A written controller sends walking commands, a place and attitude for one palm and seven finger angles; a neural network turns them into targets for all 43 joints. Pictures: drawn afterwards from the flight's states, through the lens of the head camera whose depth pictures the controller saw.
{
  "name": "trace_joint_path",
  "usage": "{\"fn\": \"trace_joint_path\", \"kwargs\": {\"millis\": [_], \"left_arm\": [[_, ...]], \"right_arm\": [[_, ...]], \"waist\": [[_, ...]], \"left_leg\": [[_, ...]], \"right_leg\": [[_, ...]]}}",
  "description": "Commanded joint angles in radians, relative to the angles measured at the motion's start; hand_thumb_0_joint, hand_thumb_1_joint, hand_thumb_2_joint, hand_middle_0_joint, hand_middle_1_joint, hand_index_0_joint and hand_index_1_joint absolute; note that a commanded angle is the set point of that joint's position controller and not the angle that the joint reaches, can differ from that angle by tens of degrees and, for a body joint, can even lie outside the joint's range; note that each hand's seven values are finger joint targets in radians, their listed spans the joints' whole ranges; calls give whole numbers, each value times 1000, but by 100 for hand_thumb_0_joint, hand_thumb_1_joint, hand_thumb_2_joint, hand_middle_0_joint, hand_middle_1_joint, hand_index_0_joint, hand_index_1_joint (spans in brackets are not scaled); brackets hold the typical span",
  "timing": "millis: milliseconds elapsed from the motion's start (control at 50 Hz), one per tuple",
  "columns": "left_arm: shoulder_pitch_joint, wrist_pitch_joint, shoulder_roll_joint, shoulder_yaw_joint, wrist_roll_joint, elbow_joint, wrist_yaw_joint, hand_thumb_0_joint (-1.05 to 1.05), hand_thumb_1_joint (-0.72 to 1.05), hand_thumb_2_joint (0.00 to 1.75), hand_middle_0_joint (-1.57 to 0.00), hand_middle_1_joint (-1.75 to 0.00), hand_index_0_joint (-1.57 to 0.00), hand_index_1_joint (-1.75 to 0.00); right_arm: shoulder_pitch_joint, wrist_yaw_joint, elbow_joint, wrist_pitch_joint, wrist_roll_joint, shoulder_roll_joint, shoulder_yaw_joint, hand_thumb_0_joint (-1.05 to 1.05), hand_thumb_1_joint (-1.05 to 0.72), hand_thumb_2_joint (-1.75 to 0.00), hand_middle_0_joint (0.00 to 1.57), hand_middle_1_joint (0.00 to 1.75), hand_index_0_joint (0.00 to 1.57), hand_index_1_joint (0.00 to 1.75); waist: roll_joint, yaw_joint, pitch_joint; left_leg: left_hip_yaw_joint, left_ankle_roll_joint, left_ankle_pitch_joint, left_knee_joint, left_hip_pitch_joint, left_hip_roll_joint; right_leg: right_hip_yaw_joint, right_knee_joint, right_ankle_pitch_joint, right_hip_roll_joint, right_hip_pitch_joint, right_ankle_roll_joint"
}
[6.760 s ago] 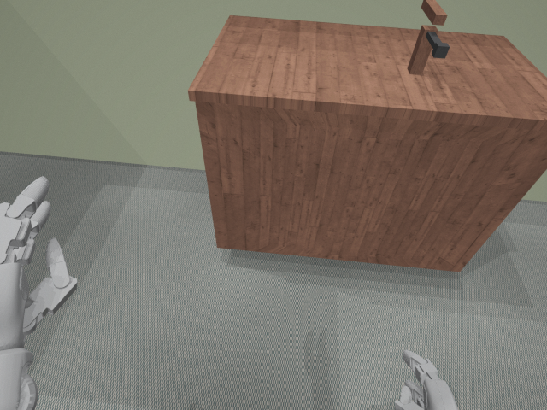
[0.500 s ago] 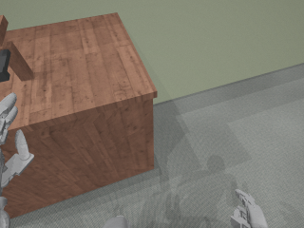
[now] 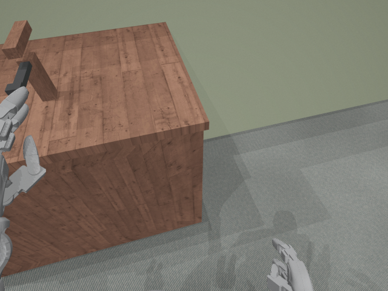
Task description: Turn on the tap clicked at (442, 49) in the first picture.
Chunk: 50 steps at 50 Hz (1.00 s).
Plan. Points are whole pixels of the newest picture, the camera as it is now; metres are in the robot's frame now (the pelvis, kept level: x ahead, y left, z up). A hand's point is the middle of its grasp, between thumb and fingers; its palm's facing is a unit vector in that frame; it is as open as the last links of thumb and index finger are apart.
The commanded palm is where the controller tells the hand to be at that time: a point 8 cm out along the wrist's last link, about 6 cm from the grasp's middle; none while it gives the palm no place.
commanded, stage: come to a stop and stand still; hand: left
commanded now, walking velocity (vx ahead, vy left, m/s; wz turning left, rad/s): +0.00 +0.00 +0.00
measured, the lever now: (17, 91) +0.44 +0.43 +0.16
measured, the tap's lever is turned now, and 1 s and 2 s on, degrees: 0 0 0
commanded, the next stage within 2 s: look again from close up in 1.22 s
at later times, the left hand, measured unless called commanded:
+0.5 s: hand (51, 158) +0.26 +0.25 +0.18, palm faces +0.32 -0.84 -0.44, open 7.4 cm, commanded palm +0.20 +0.29 +0.18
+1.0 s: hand (27, 160) +0.27 +0.30 +0.17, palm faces +0.31 -0.87 -0.37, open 7.4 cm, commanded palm +0.21 +0.34 +0.18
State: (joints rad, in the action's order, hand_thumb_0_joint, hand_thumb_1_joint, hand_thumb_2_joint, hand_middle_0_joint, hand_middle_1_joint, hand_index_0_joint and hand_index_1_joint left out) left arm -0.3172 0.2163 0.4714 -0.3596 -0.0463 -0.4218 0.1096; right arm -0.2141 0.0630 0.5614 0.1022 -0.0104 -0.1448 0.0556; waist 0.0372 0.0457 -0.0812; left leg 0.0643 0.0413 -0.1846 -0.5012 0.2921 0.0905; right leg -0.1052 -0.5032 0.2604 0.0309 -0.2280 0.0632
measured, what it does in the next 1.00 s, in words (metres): shifts its weight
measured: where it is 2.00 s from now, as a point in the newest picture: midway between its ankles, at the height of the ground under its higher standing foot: outside the picture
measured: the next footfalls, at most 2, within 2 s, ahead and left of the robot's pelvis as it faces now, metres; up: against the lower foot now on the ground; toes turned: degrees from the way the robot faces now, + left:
none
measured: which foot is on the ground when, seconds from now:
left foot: down 0.00-1.00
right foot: down 0.00-1.00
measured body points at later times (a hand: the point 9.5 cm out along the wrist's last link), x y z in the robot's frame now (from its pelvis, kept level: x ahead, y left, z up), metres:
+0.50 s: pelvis +0.02 +0.02 +0.01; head +0.06 +0.03 +0.46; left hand +0.24 +0.30 +0.21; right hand +0.17 -0.24 -0.07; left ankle +0.05 +0.14 -0.73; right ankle +0.01 -0.08 -0.73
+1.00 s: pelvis +0.02 +0.07 +0.01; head +0.06 +0.09 +0.46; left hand +0.24 +0.35 +0.19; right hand +0.21 -0.16 -0.06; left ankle +0.05 +0.14 -0.73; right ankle +0.01 -0.08 -0.73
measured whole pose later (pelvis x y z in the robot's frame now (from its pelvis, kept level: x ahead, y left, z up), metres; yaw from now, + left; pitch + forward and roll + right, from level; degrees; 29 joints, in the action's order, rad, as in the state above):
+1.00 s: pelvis +0.02 +0.07 +0.01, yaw -5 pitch +1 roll -1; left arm -0.44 0.18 0.37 -0.36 -0.05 -0.51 0.13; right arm -0.14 0.03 0.56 0.08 0.02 -0.18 0.02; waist -0.02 0.02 -0.06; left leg 0.01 -0.06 -0.17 -0.38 0.22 -0.05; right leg 0.00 -0.30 0.16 -0.02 -0.15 -0.04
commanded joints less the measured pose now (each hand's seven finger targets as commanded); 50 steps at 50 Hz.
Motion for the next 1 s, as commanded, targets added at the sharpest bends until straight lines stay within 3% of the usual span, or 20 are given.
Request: {"fn": "trace_joint_path", "kwargs": {"millis": [0, 40, 100, 140, 200, 220, 240, 300, 360, 400, 440, 500, 600, 620, 660, 720, 840, 980], "left_arm": [[119, 56, 139, -172, -20, 40, 14, 0, 90, 90, -20, -30, -20, -30], [-5, 49, 28, -77, -27, 29, -5, 0, 90, 90, -20, -30, -20, -30], [-42, 25, -12, -9, -8, -83, -1, 0, 90, 90, -20, -30, -20, -30], [-24, 22, 4, -17, -3, -125, 11, 0, 90, 90, -20, -30, -20, -30], [16, 41, 93, -107, 7, -225, 35, 0, 90, 90, -20, -30, -20, -30], [70, 58, 186, -182, 10, -298, 47, 0, 90, 90, -20, -30, -20, -30], [35, 63, 143, -162, 8, -294, 46, 0, 90, 90, -20, -30, -20, -30], [-20, 67, 150, -185, 0, -357, 60, 0, 90, 90, -20, -30, -20, -30], [-90, 74, 115, -180, -10, -345, 59, 0, 90, 90, -20, -30, -20, -30], [-146, 73, 80, -164, -15, -306, 55, 0, 90, 90, -20, -30, -20, -30], [-202, 58, 25, -124, -20, -241, 44, 0, 90, 90, -20, -30, -20, -30], [-201, 41, 9, -106, -21, -174, 33, 0, 90, 90, -20, -30, -20, -30], [-65, 30, 23, -79, -10, -203, 27, 0, 90, 90, -20, -30, -20, -30], [-10, 31, 57, -99, -7, -244, 30, 0, 90, 90, -20, -30, -20, -30], [20, 30, 46, -82, -5, -272, 32, 0, 90, 90, -20, -30, -20, -30], [63, 31, 71, -93, 1, -353, 39, 0, 90, 90, -20, -30, -20, -30], [-92, 17, 22, -87, -8, -298, 36, 0, 90, 90, -20, -30, -20, -30], [-105, 13, 19, -87, -14, -245, 28, 0, 90, 90, -20, -30, -20, -30]], "right_arm": [[63, 4, -128, 86, 8, -174, -78, 0, -90, -90, 20, 30, 20, 30], [60, -18, -133, 83, -5, -168, -77, 0, -90, -90, 20, 30, 20, 30], [86, -28, -127, 91, -7, -174, -80, 0, -90, -90, 20, 30, 20, 30], [105, -19, -128, 93, -5, -181, -83, 0, -90, -90, 20, 30, 20, 30], [133, -3, -134, 88, 7, -192, -88, 0, -90, -90, 20, 30, 20, 30], [150, 3, -136, 84, 13, -197, -89, 0, -90, -90, 20, 30, 20, 30], [143, 6, -137, 84, 14, -185, -87, 0, -90, -90, 20, 30, 20, 30], [138, 3, -143, 84, 16, -188, -89, 0, -90, -90, 20, 30, 20, 30], [124, -3, -146, 91, 19, -192, -92, 0, -90, -90, 20, 30, 20, 30], [113, -9, -137, 93, 20, -198, -100, 0, -90, -90, 20, 30, 20, 30], [102, -14, -130, 88, 18, -205, -105, 0, -90, -90, 20, 30, 20, 30], [108, -14, -116, 76, 16, -209, -111, 0, -90, -90, 20, 30, 20, 30], [122, -6, -118, 55, 19, -200, -100, 0, -90, -90, 20, 30, 20, 30], [137, 0, -121, 52, 22, -199, -96, 0, -90, -90, 20, 30, 20, 30], [138, 0, -129, 52, 24, -187, -88, 0, -90, -90, 20, 30, 20, 30], [145, -2, -132, 51, 29, -185, -83, 0, -90, -90, 20, 30, 20, 30], [129, -16, -143, 35, 31, -175, -84, 0, -90, -90, 20, 30, 20, 30], [132, -14, -147, 15, 25, -188, -92, 0, -90, -90, 20, 30, 20, 30]], "waist": [[-75, -23, 137], [-161, -12, 144], [-224, -18, 119], [-157, -24, 117], [-83, -24, 99], [-31, -21, 92], [32, -24, 101], [160, -25, 162], [135, -28, 205], [75, -32, 233], [9, -35, 230], [-56, -39, 200], [-54, -37, 181], [-21, -34, 187], [-3, -31, 200], [83, -29, 234], [64, -27, 244], [48, -30, 193]], "left_leg": [[-11, -43, -100, -45, -86, -48], [-15, -45, -100, -65, -75, -70], [-40, -51, -86, -48, -92, -79], [-54, -53, -60, 2, -124, -76], [-72, -56, -39, 31, -115, -82], [-73, -51, -41, 48, -110, -86], [-74, -54, -18, 57, -110, -82], [-86, -55, 70, 71, -103, -75], [-91, -46, 146, 70, -99, -72], [-88, -44, 195, 66, -124, -69], [-91, -42, 247, 81, -143, -57], [-90, -47, 227, 105, -150, -50], [-94, -48, 178, 159, -154, -57], [-91, -47, 189, 165, -168, -59], [-93, -49, 196, 167, -179, -64], [-98, -40, 254, 167, -200, -69], [-100, -9, 362, 157, -190, -60], [-116, -4, 121, 223, -107, -52]], "right_leg": [[285, 232, -3, -160, -96, -22], [299, 258, 24, -183, -52, -37], [266, 290, 134, -165, -80, -53], [236, 284, 162, -135, -96, -50], [223, 297, 149, -121, -81, -57], [219, 297, 163, -121, -75, -55], [208, 282, 125, -117, -41, -46], [193, 231, -82, -89, 89, -39], [158, 194, -227, -77, 168, -39], [141, 185, -298, -70, 184, -42], [117, 175, -335, -56, 172, -51], [109, 193, -309, -43, 126, -67], [101, 207, -254, -31, 113, -73], [105, 206, -260, -32, 113, -72], [100, 206, -269, -31, 129, -70], [92, 190, -289, -27, 154, -65], [72, 180, -305, -18, 162, -62], [77, 194, -196, -14, 137, -63]]}}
